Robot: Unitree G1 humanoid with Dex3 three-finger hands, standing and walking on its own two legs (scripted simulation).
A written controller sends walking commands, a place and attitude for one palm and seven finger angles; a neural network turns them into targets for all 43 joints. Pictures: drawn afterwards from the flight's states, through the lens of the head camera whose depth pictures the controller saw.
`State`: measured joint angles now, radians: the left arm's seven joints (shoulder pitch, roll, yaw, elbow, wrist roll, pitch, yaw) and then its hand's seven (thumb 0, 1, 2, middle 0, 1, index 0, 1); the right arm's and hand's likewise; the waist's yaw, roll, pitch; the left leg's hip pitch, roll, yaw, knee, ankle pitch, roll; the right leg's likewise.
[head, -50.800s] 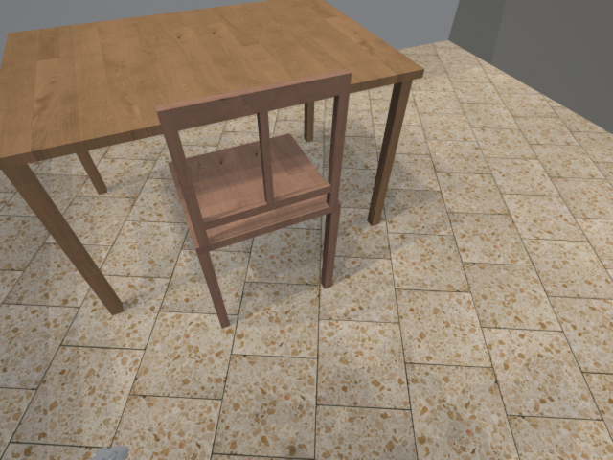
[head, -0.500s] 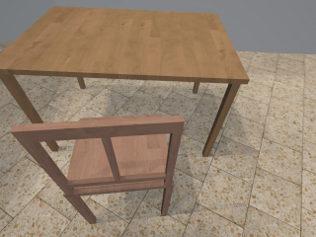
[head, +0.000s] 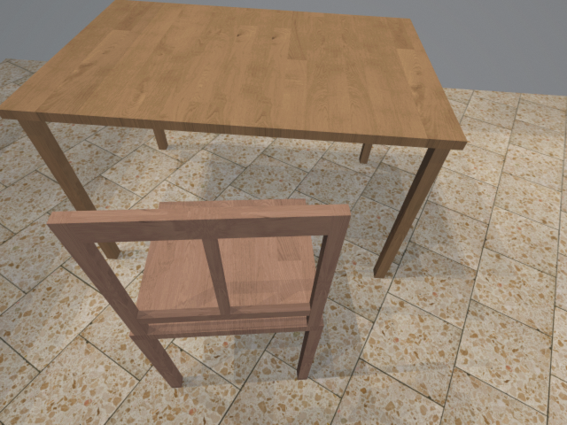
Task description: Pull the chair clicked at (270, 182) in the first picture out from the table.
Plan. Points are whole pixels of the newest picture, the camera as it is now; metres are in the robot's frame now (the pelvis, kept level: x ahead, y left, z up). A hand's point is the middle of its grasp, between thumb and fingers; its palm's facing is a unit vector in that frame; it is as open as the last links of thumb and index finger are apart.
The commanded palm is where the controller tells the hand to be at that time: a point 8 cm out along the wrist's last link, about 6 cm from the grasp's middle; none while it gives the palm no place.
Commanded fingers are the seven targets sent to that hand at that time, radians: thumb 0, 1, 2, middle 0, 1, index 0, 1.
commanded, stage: look again from close up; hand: left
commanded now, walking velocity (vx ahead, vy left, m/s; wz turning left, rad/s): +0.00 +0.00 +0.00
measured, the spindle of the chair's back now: (218, 278) +0.37 +0.15 -0.09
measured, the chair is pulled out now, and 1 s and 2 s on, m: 0.23 0.23 0.23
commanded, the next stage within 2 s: shuffle to correct the standing spot in 0.68 s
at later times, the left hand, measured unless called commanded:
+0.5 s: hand out of the picture +0.00 +0.15 -0.18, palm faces -0.02 -0.98 -0.19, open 7.4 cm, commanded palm none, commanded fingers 0.00 0.90 0.90 -0.20 -0.30 -0.20 -0.30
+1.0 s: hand out of the picture -0.01 +0.14 -0.18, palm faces +0.01 -0.98 -0.19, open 7.4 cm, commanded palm none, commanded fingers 0.00 0.90 0.90 -0.20 -0.30 -0.20 -0.30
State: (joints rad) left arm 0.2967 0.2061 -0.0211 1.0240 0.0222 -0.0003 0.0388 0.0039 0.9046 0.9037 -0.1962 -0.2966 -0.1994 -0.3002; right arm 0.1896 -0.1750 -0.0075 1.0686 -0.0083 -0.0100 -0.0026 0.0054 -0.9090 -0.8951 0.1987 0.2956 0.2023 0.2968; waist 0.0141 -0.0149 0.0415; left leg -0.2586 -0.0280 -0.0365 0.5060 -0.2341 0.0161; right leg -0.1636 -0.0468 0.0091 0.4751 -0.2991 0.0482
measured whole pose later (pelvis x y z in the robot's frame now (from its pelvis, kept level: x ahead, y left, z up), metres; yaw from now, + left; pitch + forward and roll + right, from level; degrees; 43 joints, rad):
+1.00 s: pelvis -0.02 -0.04 +0.00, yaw +1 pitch +0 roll +0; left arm 0.30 0.17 -0.02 1.05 0.02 0.01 0.03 0.00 0.90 0.90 -0.20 -0.30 -0.20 -0.30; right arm 0.26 -0.13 -0.01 1.14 -0.01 0.00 -0.01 0.01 -0.92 -0.90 0.20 0.30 0.20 0.30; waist -0.01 -0.02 0.03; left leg -0.29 0.02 -0.08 0.49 -0.20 -0.04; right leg -0.20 0.00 -0.03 0.50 -0.29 -0.01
